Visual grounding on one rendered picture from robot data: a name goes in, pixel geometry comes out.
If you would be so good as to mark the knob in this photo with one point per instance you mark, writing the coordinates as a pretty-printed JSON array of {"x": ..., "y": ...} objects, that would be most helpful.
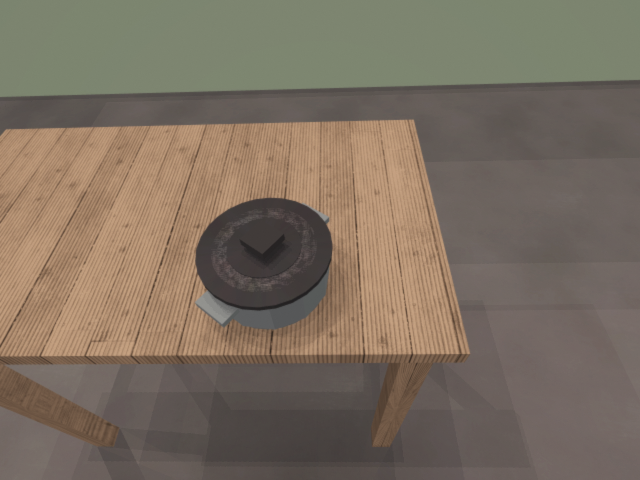
[{"x": 262, "y": 239}]

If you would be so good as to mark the table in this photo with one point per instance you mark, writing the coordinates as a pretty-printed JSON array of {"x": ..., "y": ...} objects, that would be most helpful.
[{"x": 98, "y": 234}]

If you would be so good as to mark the pot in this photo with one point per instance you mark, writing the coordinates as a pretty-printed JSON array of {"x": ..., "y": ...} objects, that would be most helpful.
[{"x": 266, "y": 319}]

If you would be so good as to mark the lid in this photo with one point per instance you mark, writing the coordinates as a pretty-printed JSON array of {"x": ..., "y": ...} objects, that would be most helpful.
[{"x": 239, "y": 278}]

